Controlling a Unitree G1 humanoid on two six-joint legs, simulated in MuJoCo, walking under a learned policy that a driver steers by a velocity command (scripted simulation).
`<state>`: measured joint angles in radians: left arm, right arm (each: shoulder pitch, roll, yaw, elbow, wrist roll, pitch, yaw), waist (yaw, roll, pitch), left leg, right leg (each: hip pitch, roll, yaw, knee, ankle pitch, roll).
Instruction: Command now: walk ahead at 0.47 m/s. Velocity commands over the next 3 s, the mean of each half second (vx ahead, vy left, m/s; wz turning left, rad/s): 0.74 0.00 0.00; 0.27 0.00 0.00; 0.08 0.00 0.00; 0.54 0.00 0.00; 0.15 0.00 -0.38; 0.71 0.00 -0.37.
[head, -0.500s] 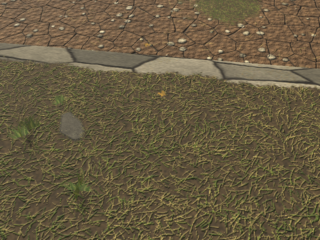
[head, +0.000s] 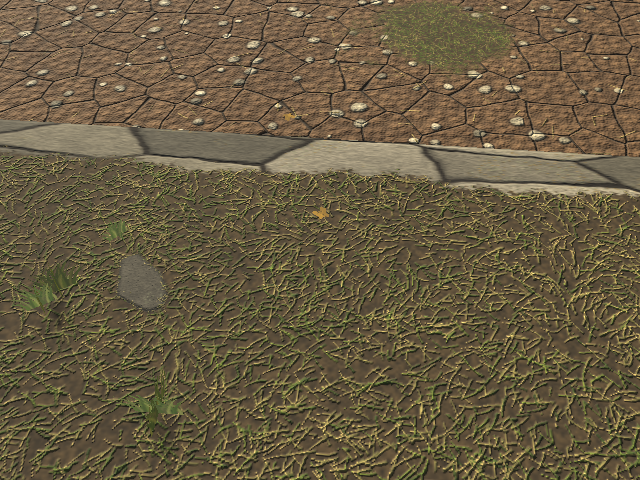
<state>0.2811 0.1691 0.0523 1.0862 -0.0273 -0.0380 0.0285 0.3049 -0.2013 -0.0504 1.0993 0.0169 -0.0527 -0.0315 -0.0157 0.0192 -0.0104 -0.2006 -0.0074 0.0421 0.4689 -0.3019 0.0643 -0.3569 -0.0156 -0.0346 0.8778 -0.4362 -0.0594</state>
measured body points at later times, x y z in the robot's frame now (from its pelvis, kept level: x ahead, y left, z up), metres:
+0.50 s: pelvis +0.19 -0.09 +0.00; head +0.19 -0.11 +0.45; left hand +0.07 +0.11 -0.14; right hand +0.39 -0.30 -0.11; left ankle +0.38 +0.09 -0.64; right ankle +0.07 -0.18 -0.74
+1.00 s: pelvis +0.41 -0.07 -0.01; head +0.43 -0.08 +0.44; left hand +0.52 +0.18 -0.14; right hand +0.50 -0.32 -0.15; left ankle +0.50 +0.01 -0.74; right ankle +0.47 -0.23 -0.72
